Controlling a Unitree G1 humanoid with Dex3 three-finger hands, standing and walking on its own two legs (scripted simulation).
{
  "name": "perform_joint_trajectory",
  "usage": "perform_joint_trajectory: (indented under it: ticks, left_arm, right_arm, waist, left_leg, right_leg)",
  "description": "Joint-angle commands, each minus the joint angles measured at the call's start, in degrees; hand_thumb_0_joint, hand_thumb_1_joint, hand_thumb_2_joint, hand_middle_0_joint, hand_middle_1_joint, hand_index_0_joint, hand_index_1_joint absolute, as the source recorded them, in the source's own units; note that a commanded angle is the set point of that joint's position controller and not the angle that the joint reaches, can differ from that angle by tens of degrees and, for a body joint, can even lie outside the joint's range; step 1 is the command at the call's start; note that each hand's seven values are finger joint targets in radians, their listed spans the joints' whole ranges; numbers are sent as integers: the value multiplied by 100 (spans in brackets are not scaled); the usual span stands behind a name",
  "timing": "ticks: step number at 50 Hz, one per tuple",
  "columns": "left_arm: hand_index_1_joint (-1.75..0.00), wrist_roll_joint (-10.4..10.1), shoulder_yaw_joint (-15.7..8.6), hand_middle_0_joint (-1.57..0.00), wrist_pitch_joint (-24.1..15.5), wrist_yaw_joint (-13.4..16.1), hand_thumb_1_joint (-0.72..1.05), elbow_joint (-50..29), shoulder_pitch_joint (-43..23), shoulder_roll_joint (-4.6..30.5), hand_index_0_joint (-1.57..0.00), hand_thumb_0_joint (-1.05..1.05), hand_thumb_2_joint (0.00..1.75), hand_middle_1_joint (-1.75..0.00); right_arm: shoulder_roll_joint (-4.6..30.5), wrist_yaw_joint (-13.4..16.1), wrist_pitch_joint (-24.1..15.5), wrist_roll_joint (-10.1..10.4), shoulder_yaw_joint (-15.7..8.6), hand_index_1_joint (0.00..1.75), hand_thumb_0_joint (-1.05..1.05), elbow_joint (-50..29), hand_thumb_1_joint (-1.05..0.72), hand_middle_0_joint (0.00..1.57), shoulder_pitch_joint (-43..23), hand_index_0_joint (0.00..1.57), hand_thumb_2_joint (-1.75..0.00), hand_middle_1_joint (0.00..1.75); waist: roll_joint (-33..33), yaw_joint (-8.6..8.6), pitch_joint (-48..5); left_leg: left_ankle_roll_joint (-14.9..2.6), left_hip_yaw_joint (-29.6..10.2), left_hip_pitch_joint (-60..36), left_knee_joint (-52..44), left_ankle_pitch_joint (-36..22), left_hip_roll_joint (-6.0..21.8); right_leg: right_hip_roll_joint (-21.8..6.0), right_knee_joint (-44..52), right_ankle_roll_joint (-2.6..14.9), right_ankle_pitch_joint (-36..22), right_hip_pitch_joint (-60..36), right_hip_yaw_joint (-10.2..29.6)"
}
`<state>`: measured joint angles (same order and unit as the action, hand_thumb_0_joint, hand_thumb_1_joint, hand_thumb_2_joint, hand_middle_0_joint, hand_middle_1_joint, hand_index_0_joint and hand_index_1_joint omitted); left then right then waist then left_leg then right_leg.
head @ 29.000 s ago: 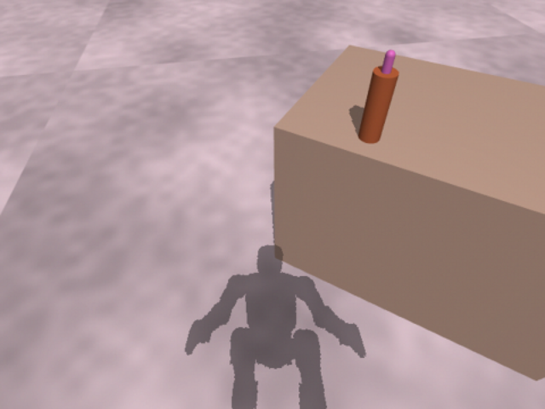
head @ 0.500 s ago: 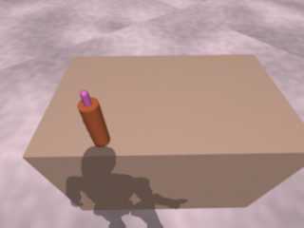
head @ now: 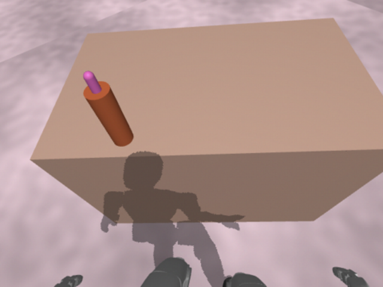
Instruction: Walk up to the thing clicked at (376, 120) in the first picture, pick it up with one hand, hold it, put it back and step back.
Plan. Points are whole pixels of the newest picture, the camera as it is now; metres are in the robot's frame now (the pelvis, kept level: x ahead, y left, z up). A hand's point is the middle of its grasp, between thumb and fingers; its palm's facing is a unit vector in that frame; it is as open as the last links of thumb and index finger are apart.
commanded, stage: step back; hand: left
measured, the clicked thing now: (108, 110) +0.48 +0.25 +0.05
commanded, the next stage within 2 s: none
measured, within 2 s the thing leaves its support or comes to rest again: neither
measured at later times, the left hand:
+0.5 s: hand out of the picture -0.04 +0.32 -0.15, palm faces +0.06 -0.93 -0.37, open 7.4 cm
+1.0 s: hand out of the picture -0.14 +0.29 -0.13, palm faces +0.01 -0.90 -0.43, open 7.4 cm
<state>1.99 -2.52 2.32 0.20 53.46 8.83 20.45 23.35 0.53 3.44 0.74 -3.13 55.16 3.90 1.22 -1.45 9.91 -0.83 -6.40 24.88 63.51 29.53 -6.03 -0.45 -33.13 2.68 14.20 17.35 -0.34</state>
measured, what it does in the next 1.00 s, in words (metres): walks backwards: left foot, then right foot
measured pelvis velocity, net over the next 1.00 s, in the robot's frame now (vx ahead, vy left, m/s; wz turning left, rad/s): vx -0.27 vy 0.02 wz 0.03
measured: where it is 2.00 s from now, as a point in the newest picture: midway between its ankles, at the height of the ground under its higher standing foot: outside the picture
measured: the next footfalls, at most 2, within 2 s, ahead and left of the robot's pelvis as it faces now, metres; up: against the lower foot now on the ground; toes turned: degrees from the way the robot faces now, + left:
left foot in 0.26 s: -0.07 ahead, +0.14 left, +0.00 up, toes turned +3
right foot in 0.68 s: -0.16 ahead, -0.09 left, +0.00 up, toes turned +1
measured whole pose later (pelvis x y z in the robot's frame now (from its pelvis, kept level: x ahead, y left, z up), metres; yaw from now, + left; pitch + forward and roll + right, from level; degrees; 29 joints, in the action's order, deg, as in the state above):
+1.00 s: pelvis -0.27 +0.02 -0.01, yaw +2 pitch -1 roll +1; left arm 2.1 -3.7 2.1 0.9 44.2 6.4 20.3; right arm 23.7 1.9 2.9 -0.2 -2.5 52.1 10.5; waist 2.2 -0.2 9.8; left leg 1.7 -6.3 19.1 53.3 29.7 -4.1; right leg -0.9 -34.9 0.8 12.5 21.5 0.1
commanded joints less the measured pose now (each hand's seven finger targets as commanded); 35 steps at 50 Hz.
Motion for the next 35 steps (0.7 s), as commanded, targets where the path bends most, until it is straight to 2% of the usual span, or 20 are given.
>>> perform_joint_trajectory:
  ticks: [1,6,9,10,12,13,14,15,16,17,19,20,21,24,27,30,32,33,34,35]
  left_arm:
    - [-30,7,-415,-20,-179,149,90,-775,-252,1390,-20,0,90,-30]
    - [-30,-21,-518,-20,-106,201,90,-835,199,1492,-20,0,90,-30]
    - [-30,-60,-552,-20,-60,192,90,-982,-172,1565,-20,0,90,-30]
    - [-30,-75,-529,-20,-42,159,90,-989,-192,1580,-20,0,90,-30]
    - [-30,-108,-502,-20,10,118,90,-1092,-535,1611,-20,0,90,-30]
    - [-30,-108,-462,-20,30,106,90,-1128,-493,1450,-20,0,90,-30]
    - [-30,-136,-398,-20,17,109,90,-1215,-536,1204,-20,0,90,-30]
    - [-30,-78,-493,-20,23,172,90,-1207,-802,1373,-20,0,90,-30]
    - [-30,0,-524,-20,31,203,90,-1099,-844,1404,-20,0,90,-30]
    - [-30,-19,-538,-20,48,183,90,-966,-636,1404,-20,0,90,-30]
    - [-30,-185,-530,-20,63,146,90,-764,-36,1253,-20,0,90,-30]
    - [-30,-182,-538,-20,66,127,90,-737,145,1227,-20,0,90,-30]
    - [-30,-155,-561,-20,43,123,90,-711,265,1250,-20,0,90,-30]
    - [-30,-85,-489,-20,-38,135,90,-874,60,1124,-20,0,90,-30]
    - [-30,-88,-428,-20,-102,114,90,-993,-72,1090,-20,0,90,-30]
    - [-30,-83,-428,-20,-134,87,90,-819,181,1102,-20,0,90,-30]
    - [-30,-40,-421,-20,-161,83,90,-592,657,1105,-20,0,90,-30]
    - [-30,-16,-438,-20,-179,86,90,-473,912,1103,-20,0,90,-30]
    - [-30,45,-491,-20,-203,95,90,-453,906,1316,-20,0,90,-30]
    - [-30,105,-598,-20,-225,89,90,-542,792,1716,-20,0,90,-30]
  right_arm:
    - [1065,104,-66,-14,-164,30,0,-264,-90,20,584,20,-90,30]
    - [1034,145,-130,-111,-115,30,0,-531,-90,20,408,20,-90,30]
    - [1077,111,-145,-165,-170,30,0,-385,-90,20,907,20,-90,30]
    - [1067,82,-155,-184,-195,30,0,-298,-90,20,985,20,-90,30]
    - [1100,26,-140,-218,-287,30,0,-134,-90,20,1446,20,-90,30]
    - [1243,3,-141,-271,-328,30,0,-196,-90,20,1376,20,-90,30]
    - [1682,-25,-160,-357,-412,30,0,-345,-90,20,1105,20,-90,30]
    - [2146,-52,-156,-335,-485,30,0,-508,-90,20,636,20,-90,30]
    - [2086,-10,-200,-348,-489,30,0,-610,-90,20,351,20,-90,30]
    - [1814,20,-233,-368,-406,30,0,-664,-90,20,133,20,-90,30]
    - [1287,53,-258,-377,-227,30,0,-797,-90,20,-296,20,-90,30]
    - [1184,68,-265,-328,-230,30,0,-793,-90,20,-242,20,-90,30]
    - [1170,66,-266,-279,-241,30,0,-797,-90,20,-162,20,-90,30]
    - [1070,110,-255,-208,-273,30,0,-752,-90,20,428,20,-90,30]
    - [1220,118,-232,-204,-340,30,0,-790,-90,20,678,20,-90,30]
    - [1347,75,-165,-221,-369,30,0,-910,-90,20,469,20,-90,30]
    - [1407,56,-117,-157,-394,30,0,-1001,-90,20,232,20,-90,30]
    - [1359,41,-90,-115,-370,30,0,-1017,-90,20,68,20,-90,30]
    - [1199,35,-81,-82,-327,30,0,-1037,-90,20,21,20,-90,30]
    - [975,23,-79,-58,-263,30,0,-1115,-90,20,31,20,-90,30]
  waist:
    - [-656,12,-1302]
    - [-1199,-245,-1614]
    - [-1396,17,-1736]
    - [-1206,30,-1714]
    - [-988,354,-1623]
    - [-257,369,-1407]
    - [1031,363,-1220]
    - [1461,490,-1010]
    - [1316,464,-753]
    - [911,271,-573]
    - [554,-200,-501]
    - [558,-245,-534]
    - [611,-225,-688]
    - [640,162,-1041]
    - [796,383,-1307]
    - [1077,320,-1372]
    - [963,107,-1524]
    - [822,-45,-1599]
    - [457,-71,-1521]
    - [-770,-3,-1290]
  left_leg:
    - [200,-164,261,154,-142,93]
    - [259,40,340,-1163,132,413]
    - [55,208,-356,-2211,-90,629]
    - [27,479,-776,-2471,-333,492]
    - [-121,732,-1605,-3364,-1432,458]
    - [-287,-46,-1515,-3898,-1520,939]
    - [-784,-1741,-1477,-4518,-2013,2117]
    - [-1541,-2402,-615,-4859,-2208,2793]
    - [-1755,-2601,19,-4965,-2149,2935]
    - [-1536,-1915,-2,-4798,-2464,2676]
    - [-889,-675,-647,-4402,-3284,1809]
    - [-847,-552,-913,-4314,-3265,1744]
    - [-981,-563,-1384,-4112,-3577,1824]
    - [-1220,-512,-2611,-3666,-4347,1958]
    - [-1373,-482,-2831,-3508,-4349,2105]
    - [-1172,-400,-2278,-3467,-3759,2014]
    - [-1066,-386,-1921,-3235,-3357,2028]
    - [-890,-311,-1649,-3058,-3145,1976]
    - [-574,-260,-990,-2866,-2471,1766]
    - [-208,114,-29,-2101,-1274,1037]
  right_leg:
    - [-1264,810,912,-2485,-1094,1229]
    - [-1635,544,1099,-2991,-2047,1467]
    - [-1649,373,928,-2792,-1654,1329]
    - [-1486,335,829,-2396,-1244,1129]
    - [-1304,247,478,-1178,-312,908]
    - [-906,-218,231,-315,138,667]
    - [-11,-1205,-88,1139,1018,140]
    - [649,-2638,-238,2348,930,422]
    - [689,-3557,-252,2397,733,958]
    - [706,-3900,-216,2046,792,1092]
    - [815,-4085,-144,1343,1285,1221]
    - [826,-4084,-144,1166,1326,1161]
    - [803,-4079,-245,1164,1390,1070]
    - [610,-3131,-481,1340,1630,975]
    - [351,-1910,-533,1564,1197,724]
    - [208,-724,-431,1268,346,247]
    - [202,259,-314,532,-266,76]
    - [200,861,-228,-118,-653,31]
    - [-74,944,-106,-451,-941,578]
    - [-940,1140,230,-535,-955,2050]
